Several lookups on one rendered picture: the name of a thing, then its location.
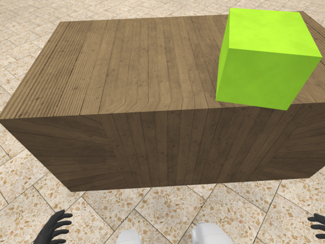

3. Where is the pedestal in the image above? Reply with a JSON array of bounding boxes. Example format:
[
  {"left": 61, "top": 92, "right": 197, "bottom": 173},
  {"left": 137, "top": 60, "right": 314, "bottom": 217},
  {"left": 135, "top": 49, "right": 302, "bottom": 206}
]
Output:
[{"left": 0, "top": 11, "right": 325, "bottom": 192}]

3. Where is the left robot thigh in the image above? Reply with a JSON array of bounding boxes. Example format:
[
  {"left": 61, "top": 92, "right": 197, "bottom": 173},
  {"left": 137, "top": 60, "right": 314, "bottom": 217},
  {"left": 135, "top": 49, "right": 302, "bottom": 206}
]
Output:
[{"left": 115, "top": 230, "right": 142, "bottom": 244}]

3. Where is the left robot hand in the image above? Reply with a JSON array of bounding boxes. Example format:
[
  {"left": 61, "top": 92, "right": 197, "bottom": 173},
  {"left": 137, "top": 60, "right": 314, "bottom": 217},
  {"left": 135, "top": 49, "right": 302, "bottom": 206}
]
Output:
[{"left": 33, "top": 209, "right": 73, "bottom": 244}]

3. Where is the right robot thigh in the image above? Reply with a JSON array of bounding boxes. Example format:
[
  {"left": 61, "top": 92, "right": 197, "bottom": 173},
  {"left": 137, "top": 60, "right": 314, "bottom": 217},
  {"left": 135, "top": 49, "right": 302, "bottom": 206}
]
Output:
[{"left": 191, "top": 223, "right": 233, "bottom": 244}]

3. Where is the carton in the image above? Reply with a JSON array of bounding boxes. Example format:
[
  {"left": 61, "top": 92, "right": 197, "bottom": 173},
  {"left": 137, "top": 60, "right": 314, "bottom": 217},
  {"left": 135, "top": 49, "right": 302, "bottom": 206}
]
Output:
[{"left": 216, "top": 8, "right": 322, "bottom": 110}]

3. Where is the right robot hand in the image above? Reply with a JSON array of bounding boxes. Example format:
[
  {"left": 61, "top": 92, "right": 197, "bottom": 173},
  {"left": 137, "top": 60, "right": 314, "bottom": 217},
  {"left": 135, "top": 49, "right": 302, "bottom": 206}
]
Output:
[{"left": 308, "top": 213, "right": 325, "bottom": 239}]

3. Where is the robot thigh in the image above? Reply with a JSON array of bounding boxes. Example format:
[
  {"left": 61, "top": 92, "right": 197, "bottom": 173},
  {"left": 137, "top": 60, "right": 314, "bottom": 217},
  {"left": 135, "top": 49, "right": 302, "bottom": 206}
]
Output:
[
  {"left": 115, "top": 230, "right": 142, "bottom": 244},
  {"left": 191, "top": 223, "right": 233, "bottom": 244}
]

